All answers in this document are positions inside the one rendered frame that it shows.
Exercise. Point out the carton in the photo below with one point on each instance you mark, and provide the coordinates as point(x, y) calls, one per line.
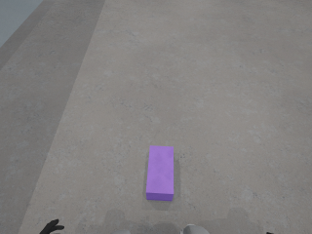
point(160, 173)

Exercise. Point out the left robot hand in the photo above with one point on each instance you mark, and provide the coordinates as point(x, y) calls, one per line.
point(52, 226)

